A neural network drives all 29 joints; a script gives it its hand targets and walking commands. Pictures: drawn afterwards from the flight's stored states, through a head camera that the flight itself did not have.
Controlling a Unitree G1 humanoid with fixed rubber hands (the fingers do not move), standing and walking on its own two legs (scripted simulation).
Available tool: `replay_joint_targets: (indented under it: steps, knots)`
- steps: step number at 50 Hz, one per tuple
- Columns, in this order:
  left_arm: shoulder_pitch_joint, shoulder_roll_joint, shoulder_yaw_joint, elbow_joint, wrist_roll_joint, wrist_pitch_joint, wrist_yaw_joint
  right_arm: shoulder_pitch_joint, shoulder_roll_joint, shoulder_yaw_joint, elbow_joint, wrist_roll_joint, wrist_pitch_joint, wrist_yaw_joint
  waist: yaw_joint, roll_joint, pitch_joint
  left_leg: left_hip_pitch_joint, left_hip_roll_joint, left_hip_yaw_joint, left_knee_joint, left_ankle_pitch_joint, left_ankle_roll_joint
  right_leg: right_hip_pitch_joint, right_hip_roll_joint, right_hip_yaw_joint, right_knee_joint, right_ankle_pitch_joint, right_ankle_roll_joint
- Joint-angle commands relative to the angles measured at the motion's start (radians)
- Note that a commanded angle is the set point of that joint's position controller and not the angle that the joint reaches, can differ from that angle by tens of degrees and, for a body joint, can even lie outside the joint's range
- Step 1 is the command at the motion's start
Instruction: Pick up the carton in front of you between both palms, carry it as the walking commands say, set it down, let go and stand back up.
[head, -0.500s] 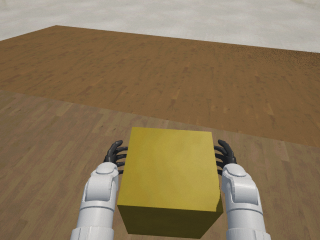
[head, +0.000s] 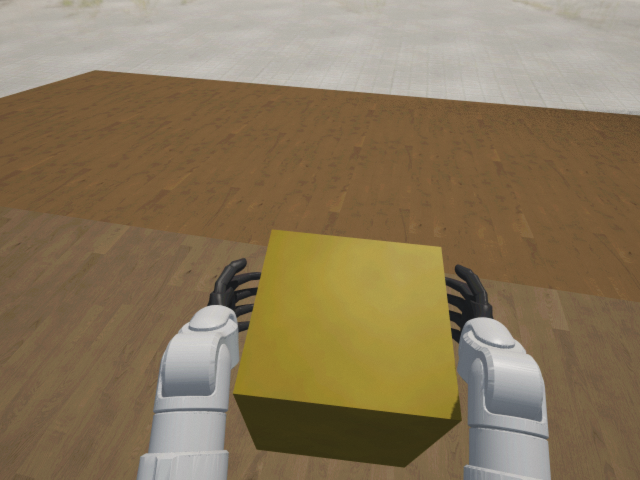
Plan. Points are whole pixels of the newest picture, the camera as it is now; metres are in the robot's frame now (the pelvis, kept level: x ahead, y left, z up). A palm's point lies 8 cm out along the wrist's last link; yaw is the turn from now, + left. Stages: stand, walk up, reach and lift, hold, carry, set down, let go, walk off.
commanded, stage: carry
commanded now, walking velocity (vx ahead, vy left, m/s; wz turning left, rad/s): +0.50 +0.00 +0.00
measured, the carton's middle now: (342, 355) +0.28 -0.01 +0.02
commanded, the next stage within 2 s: none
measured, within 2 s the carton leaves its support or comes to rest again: neither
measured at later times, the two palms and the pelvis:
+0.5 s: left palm (263, 213) +0.49 +0.12 +0.09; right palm (453, 226) +0.48 -0.18 +0.09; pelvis +0.25 -0.01 +0.00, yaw -2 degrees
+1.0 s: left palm (295, 122) +0.81 +0.10 +0.10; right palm (433, 127) +0.81 -0.20 +0.10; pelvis +0.58 -0.04 +0.00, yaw -1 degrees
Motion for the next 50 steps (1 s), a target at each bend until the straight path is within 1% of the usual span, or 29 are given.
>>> replay_joint_targets:
  steps: [1, 3, 5, 6, 7, 8, 9, 10, 11, 13, 15, 19, 22, 23, 25, 26, 27, 28, 29, 30, 31, 32, 33, 36, 37, 42, 44, 48, 50]
  knots:
    - [-0.469, -0.842, -0.671, -0.285, -0.308, 0.080, -0.106, -0.455, 0.887, 0.742, -0.157, 0.364, 0.116, 0.127, 0.020, -0.082, -0.025, -0.330, 0.030, 0.043, 0.060, -0.036, 0.010, 0.171, -0.352, 0.443, -0.333, -0.247, -0.172]
    - [-0.396, -0.818, -0.674, -0.343, -0.320, 0.121, -0.074, -0.405, 0.854, 0.754, -0.233, 0.387, 0.156, 0.101, 0.021, -0.121, -0.074, -0.233, 0.005, 0.107, -0.040, 0.041, 0.006, 0.168, -0.290, 0.272, -0.291, -0.115, -0.123]
    - [-0.360, -0.795, -0.685, -0.435, -0.346, 0.156, -0.050, -0.338, 0.828, 0.767, -0.314, 0.399, 0.191, 0.069, 0.016, -0.174, -0.107, -0.152, -0.035, 0.178, -0.133, 0.096, 0.009, 0.183, -0.245, 0.176, -0.238, -0.028, -0.092]
    - [-0.323, -0.780, -0.687, -0.457, -0.358, 0.175, -0.039, -0.304, 0.817, 0.757, -0.340, 0.403, 0.211, 0.053, 0.013, -0.173, -0.130, -0.048, -0.056, 0.213, -0.204, 0.114, 0.008, 0.143, -0.211, 0.126, -0.179, 0.002, -0.082]
    - [-0.279, -0.765, -0.689, -0.476, -0.356, 0.193, -0.027, -0.263, 0.806, 0.751, -0.357, 0.402, 0.228, 0.038, 0.008, -0.139, -0.154, 0.117, -0.045, 0.205, -0.238, 0.132, 0.015, 0.043, -0.201, 0.080, -0.105, -0.004, -0.064]
    - [-0.246, -0.742, -0.683, -0.495, -0.351, 0.211, -0.017, -0.221, 0.792, 0.738, -0.360, 0.400, 0.247, 0.025, -0.008, -0.082, -0.204, 0.329, 0.011, 0.143, -0.234, 0.125, 0.039, -0.112, -0.171, 0.026, 0.006, 0.006, -0.032]
    - [-0.241, -0.739, -0.688, -0.506, -0.358, 0.234, -0.008, -0.178, 0.753, 0.724, -0.376, 0.386, 0.260, 0.009, -0.027, 0.144, -0.209, 0.484, 0.192, -0.135, -0.347, -0.045, 0.103, -0.315, -0.099, -0.070, 0.240, -0.041, 0.013]
    - [-0.250, -0.734, -0.699, -0.550, -0.385, 0.248, -0.003, -0.145, 0.745, 0.701, -0.403, 0.378, 0.268, -0.006, -0.033, 0.342, -0.182, 0.599, 0.375, -0.439, -0.415, -0.003, 0.181, -0.573, -0.034, -0.103, 0.399, -0.232, 0.039]
    - [-0.253, -0.737, -0.700, -0.570, -0.395, 0.257, 0.001, -0.152, 0.753, 0.702, -0.439, 0.386, 0.280, -0.015, -0.033, 0.210, -0.158, 0.603, 0.422, -0.478, -0.403, 0.134, 0.229, -0.636, -0.078, -0.013, 0.506, -0.258, 0.023]
    - [-0.274, -0.726, -0.687, -0.564, -0.400, 0.269, 0.007, -0.226, 0.752, 0.698, -0.491, 0.387, 0.291, -0.035, -0.041, 0.042, -0.101, 0.472, 0.403, -0.391, -0.423, 0.131, 0.229, -0.647, -0.116, 0.004, 0.541, -0.218, 0.004]
    - [-0.247, -0.721, -0.661, -0.544, -0.395, 0.266, 0.019, -0.240, 0.737, 0.705, -0.490, 0.394, 0.296, -0.047, -0.032, 0.013, -0.091, 0.400, 0.364, -0.271, -0.479, 0.080, 0.197, -0.592, -0.148, 0.009, 0.452, -0.126, 0.016]
    - [-0.180, -0.695, -0.630, -0.536, -0.362, 0.252, 0.053, -0.208, 0.697, 0.718, -0.508, 0.413, 0.296, -0.048, -0.024, 0.102, -0.072, 0.290, 0.258, -0.023, -0.500, 0.131, 0.144, -0.431, -0.108, -0.099, 0.233, 0.035, 0.028]
    - [-0.122, -0.664, -0.606, -0.527, -0.323, 0.251, 0.068, -0.174, 0.671, 0.726, -0.501, 0.423, 0.292, -0.048, -0.027, 0.125, -0.031, 0.237, 0.213, 0.069, -0.477, 0.206, 0.119, -0.311, -0.054, -0.176, 0.101, 0.129, 0.029]
    - [-0.124, -0.657, -0.608, -0.537, -0.323, 0.249, 0.070, -0.165, 0.666, 0.718, -0.490, 0.418, 0.292, -0.048, -0.025, 0.127, -0.027, 0.233, 0.202, 0.094, -0.444, 0.244, 0.110, -0.264, -0.055, -0.203, 0.072, 0.163, 0.025]
    - [-0.118, -0.643, -0.620, -0.554, -0.338, 0.250, 0.064, -0.156, 0.651, 0.720, -0.503, 0.410, 0.292, -0.045, -0.005, 0.107, -0.043, 0.151, 0.169, 0.174, -0.276, 0.402, 0.072, -0.057, -0.013, -0.262, 0.031, 0.137, 0.017]
    - [-0.110, -0.631, -0.628, -0.546, -0.333, 0.250, 0.061, -0.131, 0.647, 0.724, -0.478, 0.403, 0.295, -0.045, 0.008, 0.080, -0.109, 0.077, 0.132, 0.234, -0.069, 0.491, 0.033, 0.136, -0.021, -0.228, 0.005, 0.063, -0.012]
    - [-0.088, -0.626, -0.627, -0.543, -0.328, 0.251, 0.061, -0.129, 0.640, 0.719, -0.498, 0.400, 0.298, -0.042, 0.036, -0.105, -0.178, -0.142, 0.063, 0.227, 0.235, 0.329, -0.009, 0.329, -0.219, 0.134, -0.113, -0.191, -0.080]
    - [-0.089, -0.625, -0.639, -0.556, -0.340, 0.248, 0.051, -0.130, 0.650, 0.737, -0.529, 0.404, 0.300, -0.036, 0.025, -0.344, -0.236, -0.383, -0.047, 0.176, 0.504, -0.058, -0.025, 0.489, -0.449, 0.558, -0.273, -0.262, -0.191]
    - [-0.080, -0.668, -0.659, -0.550, -0.353, 0.246, 0.038, -0.128, 0.656, 0.752, -0.512, 0.412, 0.299, -0.026, 0.022, -0.235, -0.222, -0.457, 0.002, 0.024, 0.650, -0.073, 0.004, 0.459, -0.450, 0.587, -0.310, -0.159, -0.217]
    - [-0.111, -0.709, -0.688, -0.605, -0.375, 0.235, 0.022, -0.143, 0.713, 0.764, -0.521, 0.430, 0.288, -0.012, 0.023, -0.147, -0.205, -0.487, 0.057, 0.010, 0.699, -0.041, 0.022, 0.419, -0.456, 0.500, -0.282, -0.029, -0.190]
    - [-0.132, -0.750, -0.702, -0.603, -0.379, 0.231, 0.009, -0.133, 0.749, 0.766, -0.503, 0.416, 0.281, 0.001, 0.022, -0.056, -0.201, -0.460, 0.094, -0.014, 0.677, 0.016, 0.030, 0.346, -0.435, 0.400, -0.261, 0.027, -0.162]
    - [-0.149, -0.795, -0.720, -0.620, -0.388, 0.219, -0.005, -0.128, 0.790, 0.777, -0.505, 0.413, 0.267, 0.013, 0.017, -0.034, -0.212, -0.414, 0.111, -0.026, 0.609, 0.090, 0.031, 0.281, -0.418, 0.331, -0.279, 0.026, -0.134]
    - [-0.169, -0.826, -0.733, -0.618, -0.399, 0.209, -0.021, -0.137, 0.812, 0.770, -0.500, 0.396, 0.255, 0.020, 0.010, -0.031, -0.191, -0.369, 0.123, -0.023, 0.538, 0.140, 0.027, 0.215, -0.375, 0.250, -0.310, 0.008, -0.104]
    - [-0.214, -0.815, -0.771, -0.609, -0.421, 0.189, -0.050, -0.104, 0.808, 0.756, -0.461, 0.342, 0.225, 0.027, 0.003, -0.104, -0.163, -0.366, 0.105, 0.040, 0.384, 0.197, 0.024, 0.193, -0.335, 0.099, -0.338, 0.022, -0.091]
    - [-0.186, -0.780, -0.754, -0.611, -0.415, 0.186, -0.056, -0.096, 0.803, 0.761, -0.464, 0.336, 0.221, 0.025, 0.003, -0.129, -0.143, -0.371, 0.104, 0.060, 0.346, 0.250, 0.018, 0.182, -0.323, 0.067, -0.360, 0.030, -0.090]
    - [-0.121, -0.673, -0.715, -0.558, -0.391, 0.199, -0.047, -0.087, 0.728, 0.756, -0.465, 0.321, 0.231, -0.003, 0.010, -0.145, -0.016, -0.403, 0.067, 0.150, 0.085, 0.383, 0.009, 0.232, -0.257, -0.069, -0.369, 0.211, -0.075]
    - [-0.123, -0.651, -0.701, -0.579, -0.380, 0.212, -0.035, -0.087, 0.714, 0.756, -0.488, 0.337, 0.245, -0.006, 0.015, -0.115, -0.003, -0.378, 0.051, 0.167, 0.025, 0.398, 0.013, 0.253, -0.255, -0.088, -0.356, 0.292, -0.080]
    - [-0.093, -0.642, -0.682, -0.612, -0.371, 0.240, -0.014, -0.105, 0.700, 0.767, -0.546, 0.374, 0.278, -0.014, 0.009, -0.156, 0.037, -0.320, 0.035, 0.203, -0.079, 0.409, 0.032, 0.302, -0.251, -0.138, -0.323, 0.420, -0.072]
    - [-0.114, -0.627, -0.678, -0.630, -0.368, 0.249, -0.002, -0.094, 0.679, 0.756, -0.540, 0.381, 0.290, -0.015, 0.009, -0.154, 0.009, -0.209, -0.003, 0.247, -0.119, 0.367, 0.053, 0.342, -0.247, -0.152, -0.222, 0.664, -0.059]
